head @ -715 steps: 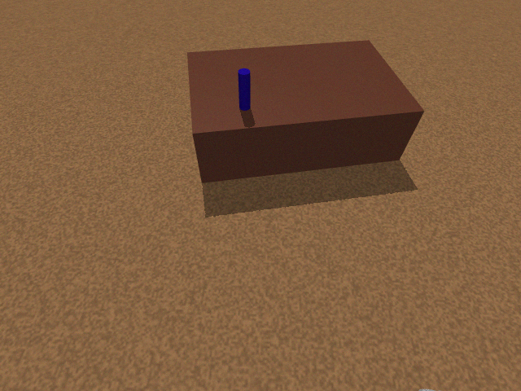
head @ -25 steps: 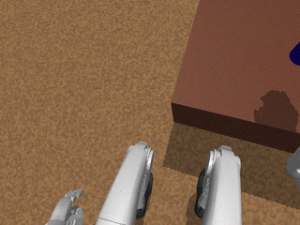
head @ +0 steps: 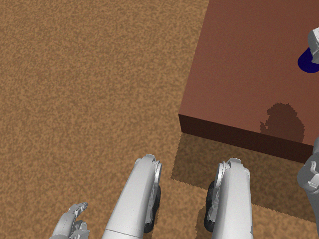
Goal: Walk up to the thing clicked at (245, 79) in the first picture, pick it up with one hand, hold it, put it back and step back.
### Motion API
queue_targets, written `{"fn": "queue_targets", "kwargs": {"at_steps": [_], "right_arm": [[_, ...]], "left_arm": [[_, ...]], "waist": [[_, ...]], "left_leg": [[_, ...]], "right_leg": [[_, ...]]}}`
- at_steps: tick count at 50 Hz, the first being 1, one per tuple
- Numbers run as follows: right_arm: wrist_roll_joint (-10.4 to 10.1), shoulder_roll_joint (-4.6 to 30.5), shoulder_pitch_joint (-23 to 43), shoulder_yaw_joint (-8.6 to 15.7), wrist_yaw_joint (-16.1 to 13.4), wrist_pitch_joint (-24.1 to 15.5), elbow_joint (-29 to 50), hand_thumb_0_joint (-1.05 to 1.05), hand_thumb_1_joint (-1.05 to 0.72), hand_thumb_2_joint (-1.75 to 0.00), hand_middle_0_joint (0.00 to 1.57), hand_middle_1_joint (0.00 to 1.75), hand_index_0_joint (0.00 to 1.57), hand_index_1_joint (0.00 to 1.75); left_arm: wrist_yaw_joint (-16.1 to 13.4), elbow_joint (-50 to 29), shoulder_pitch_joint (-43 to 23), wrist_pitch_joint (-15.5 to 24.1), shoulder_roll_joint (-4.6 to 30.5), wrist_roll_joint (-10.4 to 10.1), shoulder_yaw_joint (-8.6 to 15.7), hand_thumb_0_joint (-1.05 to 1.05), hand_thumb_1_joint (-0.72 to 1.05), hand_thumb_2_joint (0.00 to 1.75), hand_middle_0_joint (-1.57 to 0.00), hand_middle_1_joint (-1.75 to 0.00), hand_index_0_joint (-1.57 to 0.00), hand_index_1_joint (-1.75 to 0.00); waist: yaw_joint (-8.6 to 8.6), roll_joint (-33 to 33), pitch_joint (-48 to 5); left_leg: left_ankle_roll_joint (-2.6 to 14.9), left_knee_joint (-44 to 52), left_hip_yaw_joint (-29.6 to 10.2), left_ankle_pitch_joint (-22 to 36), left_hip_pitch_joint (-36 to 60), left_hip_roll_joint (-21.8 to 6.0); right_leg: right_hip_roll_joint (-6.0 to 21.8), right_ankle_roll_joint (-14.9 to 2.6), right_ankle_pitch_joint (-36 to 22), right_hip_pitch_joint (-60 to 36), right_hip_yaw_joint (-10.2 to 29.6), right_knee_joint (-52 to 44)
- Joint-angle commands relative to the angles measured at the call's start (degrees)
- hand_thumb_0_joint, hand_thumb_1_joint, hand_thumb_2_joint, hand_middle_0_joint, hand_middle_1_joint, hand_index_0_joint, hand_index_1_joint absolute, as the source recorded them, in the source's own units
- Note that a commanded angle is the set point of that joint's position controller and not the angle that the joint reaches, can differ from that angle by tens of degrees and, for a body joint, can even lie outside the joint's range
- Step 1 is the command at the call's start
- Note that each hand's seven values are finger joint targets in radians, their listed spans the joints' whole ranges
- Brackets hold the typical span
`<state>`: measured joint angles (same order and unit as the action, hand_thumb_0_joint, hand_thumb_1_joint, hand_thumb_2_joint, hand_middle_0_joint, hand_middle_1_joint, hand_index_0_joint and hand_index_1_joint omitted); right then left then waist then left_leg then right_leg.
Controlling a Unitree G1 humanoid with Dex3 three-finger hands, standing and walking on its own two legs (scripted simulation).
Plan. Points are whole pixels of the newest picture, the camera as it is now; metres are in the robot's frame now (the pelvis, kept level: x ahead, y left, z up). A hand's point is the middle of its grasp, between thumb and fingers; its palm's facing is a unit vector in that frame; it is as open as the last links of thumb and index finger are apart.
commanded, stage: lift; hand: right
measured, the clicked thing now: out of the picture +0.53 -0.30 +0.03
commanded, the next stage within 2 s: hold in 1.92 s
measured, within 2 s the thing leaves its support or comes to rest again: neither
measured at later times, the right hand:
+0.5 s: hand out of the picture +0.49 -0.28 +0.08, palm faces +0.29 +0.96 -0.02, open 7.1 cm
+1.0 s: hand out of the picture +0.42 -0.26 +0.19, palm faces +0.29 +0.96 -0.02, open 7.1 cm
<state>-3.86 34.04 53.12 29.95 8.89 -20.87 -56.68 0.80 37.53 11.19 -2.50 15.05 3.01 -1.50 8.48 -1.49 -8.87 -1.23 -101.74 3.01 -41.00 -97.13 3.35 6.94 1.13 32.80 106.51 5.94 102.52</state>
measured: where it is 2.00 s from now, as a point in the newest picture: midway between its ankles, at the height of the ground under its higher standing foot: (179, 215)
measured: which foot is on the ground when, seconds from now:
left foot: down 0.00-1.00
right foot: down 0.00-1.00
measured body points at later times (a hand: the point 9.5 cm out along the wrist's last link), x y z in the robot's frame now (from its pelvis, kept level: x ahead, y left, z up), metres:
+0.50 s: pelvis +0.01 +0.00 +0.05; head +0.20 -0.05 +0.46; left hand +0.11 +0.26 -0.07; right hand +0.47 -0.33 +0.08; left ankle +0.05 +0.13 -0.48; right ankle +0.08 -0.14 -0.48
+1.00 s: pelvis +0.03 -0.01 +0.15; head +0.14 -0.04 +0.59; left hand +0.18 +0.24 +0.04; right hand +0.40 -0.31 +0.20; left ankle +0.05 +0.13 -0.48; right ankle +0.08 -0.14 -0.48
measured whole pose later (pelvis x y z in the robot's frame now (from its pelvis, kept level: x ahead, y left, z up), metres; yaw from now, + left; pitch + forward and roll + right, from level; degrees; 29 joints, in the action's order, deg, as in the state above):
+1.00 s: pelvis +0.03 -0.01 +0.15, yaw -5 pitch +21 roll +4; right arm -8.0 15.8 23.2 16.5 2.3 -20.4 -33.7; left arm -1.3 38.2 11.4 0.9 13.3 0.7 1.0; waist 3.1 -1.7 -7.9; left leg -1.4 -68.3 2.1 -32.6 -56.5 1.1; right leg 5.2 0.8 26.2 65.3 2.4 70.4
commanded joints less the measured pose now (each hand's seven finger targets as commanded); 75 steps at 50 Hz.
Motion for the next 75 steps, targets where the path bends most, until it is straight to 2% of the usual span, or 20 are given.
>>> {"fn": "queue_targets", "kwargs": {"at_steps": [1,14,20,23,25,27,30,35,36,43,48,51,53,55,60,63,66,68,73,75], "right_arm": [[-1.2,14.9,21.2,0.8,-0.3,-4.1,12.7,0.00,-0.46,-1.30,1.31,1.40,1.33,1.40],[-1.7,13.1,16.8,0.7,-1.2,-4.0,18.9,0.00,-0.48,-1.28,1.38,1.41,1.38,1.41],[-2.8,9.1,11.3,-0.7,-1.6,-3.5,21.0,0.00,-0.48,-1.30,1.39,1.43,1.40,1.43],[-3.7,3.4,6.4,-3.1,-1.7,-3.0,20.0,0.00,-0.46,-1.28,1.39,1.42,1.39,1.42],[-3.7,6.8,8.3,-2.1,-2.4,-3.7,26.1,0.00,-0.47,-1.28,1.39,1.42,1.39,1.42],[-3.8,1.0,3.6,-5.2,-2.5,-3.1,24.4,0.00,-0.49,-1.27,1.39,1.41,1.39,1.41],[-4.0,4.2,3.8,-3.5,-3.5,-3.8,29.8,0.00,-0.47,-1.27,1.38,1.41,1.39,1.41],[-5.0,-3.2,-3.1,-8.0,-4.3,-3.2,31.1,0.00,-0.46,-1.29,1.39,1.43,1.40,1.43],[-5.3,-1.9,-3.5,-6.8,-4.8,-3.4,35.4,0.00,-0.44,-1.29,1.38,1.42,1.39,1.42],[-5.0,-8.1,-11.2,-11.1,-6.1,-2.7,33.6,0.00,-0.43,-1.29,1.38,1.43,1.39,1.43],[-5.0,-9.6,-12.7,-12.7,-6.5,-3.4,35.4,0.00,-0.47,-1.30,1.38,1.43,1.39,1.43],[-5.0,-8.4,-14.3,-11.9,-6.9,-4.1,37.8,0.00,-0.46,-1.31,1.40,1.45,1.41,1.45],[-5.0,-12.0,-17.5,-14.7,-7.0,-4.1,36.8,0.00,-0.47,-1.31,1.39,1.44,1.40,1.44],[-5.2,-10.7,-16.6,-12.6,-7.4,-4.6,37.6,0.00,-0.45,-1.32,1.39,1.45,1.40,1.45],[-5.2,-14.1,-18.7,-16.2,-7.6,-5.2,38.8,0.00,-0.44,-1.32,1.37,1.44,1.39,1.44],[-5.1,-11.8,-18.3,-15.2,-7.9,-5.9,42.1,0.00,-0.43,-1.32,1.38,1.45,1.39,1.45],[-5.4,-14.9,-21.2,-17.0,-7.7,-5.5,39.6,0.00,-0.44,-1.31,1.37,1.44,1.39,1.44],[-5.3,-13.0,-21.0,-15.2,-8.0,-6.1,40.2,0.00,-0.45,-1.31,1.37,1.44,1.38,1.44],[-5.6,-15.1,-22.0,-17.0,-7.9,-6.6,40.0,0.00,-0.45,-1.32,1.36,1.44,1.38,1.44],[-5.5,-14.2,-23.6,-16.6,-8.0,-6.5,41.2,0.00,-0.45,-1.32,1.37,1.44,1.38,1.44]], "left_arm": [[-0.7,-2.1,10.4,0.6,11.6,0.0,4.6,0.00,0.91,0.89,-0.19,-0.30,-0.19,-0.30],[-0.8,-3.0,9.7,0.6,11.7,-0.4,5.5,0.00,0.91,0.89,-0.20,-0.31,-0.21,-0.30],[-1.2,-3.1,9.3,1.1,11.2,-1.0,5.9,0.00,0.91,0.89,-0.20,-0.31,-0.21,-0.30],[-1.3,-2.9,8.7,1.7,10.6,-1.3,6.0,0.00,0.91,0.89,-0.20,-0.31,-0.21,-0.30],[-1.4,-3.2,8.3,1.7,10.8,-1.4,6.2,0.00,0.91,0.89,-0.20,-0.30,-0.21,-0.30],[-1.5,-3.7,8.1,2.1,9.9,-1.5,6.2,0.00,0.90,0.90,-0.20,-0.30,-0.20,-0.30],[-1.9,-3.8,7.2,2.4,10.1,-1.8,6.2,0.00,0.89,0.90,-0.20,-0.30,-0.20,-0.30],[-2.4,-4.0,6.1,3.5,9.1,-2.1,6.3,0.00,0.88,0.91,-0.20,-0.30,-0.20,-0.30],[-2.4,-4.2,6.1,3.6,9.0,-2.3,6.4,0.00,0.88,0.91,-0.20,-0.30,-0.20,-0.30],[-2.5,-3.5,5.6,4.3,8.0,-2.5,6.3,0.00,0.87,0.91,-0.20,-0.30,-0.20,-0.30],[-2.8,-4.0,4.0,5.1,7.7,-2.4,6.2,0.00,0.87,0.91,-0.20,-0.30,-0.19,-0.30],[-2.7,-4.5,3.7,5.3,7.4,-2.3,6.1,0.00,0.87,0.91,-0.20,-0.29,-0.19,-0.30],[-2.7,-4.8,3.6,5.5,7.1,-2.4,5.9,0.00,0.88,0.91,-0.20,-0.30,-0.19,-0.30],[-2.7,-4.2,4.0,5.6,7.1,-2.3,6.0,0.00,0.89,0.90,-0.19,-0.30,-0.19,-0.30],[-3.1,-4.1,3.6,5.7,6.7,-2.3,5.9,0.00,0.89,0.90,-0.19,-0.30,-0.19,-0.30],[-3.3,-4.2,3.5,5.8,6.8,-2.2,6.0,0.00,0.89,0.90,-0.19,-0.30,-0.19,-0.30],[-3.3,-4.0,3.5,5.9,6.8,-2.4,5.9,0.00,0.89,0.89,-0.19,-0.30,-0.19,-0.30],[-3.5,-3.9,3.5,5.9,6.7,-2.3,5.8,0.00,0.90,0.89,-0.19,-0.30,-0.19,-0.30],[-3.7,-4.0,3.4,5.9,6.4,-2.3,5.8,0.00,0.90,0.89,-0.19,-0.30,-0.19,-0.30],[-3.6,-4.2,3.1,5.8,6.4,-2.4,5.6,0.00,0.90,0.89,-0.19,-0.30,-0.19,-0.30]], "waist": [[0.11,-10.7,-38.0],[-1.54,-11.9,-40.7],[-1.74,-9.3,-39.2],[-1.44,-7.4,-35.7],[-2.85,-9.7,-37.6],[-1.97,-6.8,-35.5],[-3.70,-9.0,-35.5],[-3.25,-6.5,-30.7],[-4.32,-6.8,-32.4],[-3.56,-4.1,-24.2],[-3.80,-3.5,-20.3],[-5.47,-3.6,-21.3],[-4.68,-1.9,-20.1],[-5.04,-2.2,-20.3],[-4.29,-2.0,-17.2],[-5.59,-3.1,-18.5],[-4.99,-1.7,-16.0],[-6.05,-2.3,-16.1],[-5.41,-0.4,-15.6],[-6.72,-0.7,-15.2]], "left_leg": [[2.88,14.3,1.1,18.7,12.6,0.8],[3.10,18.0,1.3,19.1,16.2,0.8],[2.82,21.5,1.2,21.6,21.1,0.6],[2.69,23.6,1.2,22.0,22.4,0.6],[2.96,25.1,0.6,21.7,24.7,0.4],[2.79,26.9,0.9,22.4,26.9,0.5],[3.14,29.3,0.6,20.5,28.2,0.3],[2.65,34.1,0.0,22.9,34.7,-0.1],[2.71,34.8,0.0,23.6,36.5,-0.1],[2.42,40.0,0.0,26.1,41.8,-0.3],[2.40,44.6,-0.5,22.7,46.3,-0.8],[2.26,45.9,-0.8,25.0,49.8,-0.9],[2.06,47.2,-0.8,25.9,51.3,-1.0],[2.06,47.9,-0.7,26.0,51.8,-0.9],[2.22,50.4,-0.3,24.4,53.2,-0.9],[2.07,51.7,-0.8,25.9,55.8,-1.2],[2.09,52.5,-0.5,26.4,56.0,-1.1],[2.17,53.0,-0.3,26.2,56.9,-1.1],[1.79,54.9,-0.7,27.5,59.2,-1.3],[1.81,55.2,-0.9,28.9,60.9,-1.4]], "right_leg": [[-1.4,-3.19,-13.8,-36.3,-1.2,-9.1],[-1.5,-2.79,-15.8,-44.5,-1.1,-13.8],[-1.8,-2.95,-17.4,-47.0,-1.4,-16.9],[-1.9,-2.94,-17.5,-48.1,-1.6,-18.9],[-2.1,-2.75,-17.5,-50.5,-2.0,-20.8],[-2.2,-2.82,-17.4,-50.9,-1.9,-22.6],[-2.3,-2.37,-16.0,-55.3,-1.8,-26.1],[-2.7,-2.45,-16.5,-57.2,-2.8,-30.1],[-2.7,-2.33,-17.7,-59.3,-2.9,-31.3],[-2.9,-2.08,-19.8,-63.7,-3.1,-37.4],[-3.4,-1.81,-15.2,-65.0,-3.8,-42.2],[-3.6,-1.79,-17.6,-67.7,-4.2,-43.6],[-3.8,-1.90,-18.1,-68.7,-4.4,-44.7],[-3.7,-1.81,-18.6,-70.4,-4.3,-45.8],[-3.7,-1.43,-17.0,-73.0,-4.2,-49.2],[-3.9,-1.44,-18.2,-74.8,-4.8,-50.1],[-3.9,-1.37,-19.2,-76.0,-4.6,-51.5],[-3.9,-1.16,-19.7,-77.5,-4.5,-52.5],[-4.0,-1.45,-20.0,-78.5,-5.0,-53.3],[-4.2,-1.43,-21.7,-78.8,-5.3,-53.9]]}}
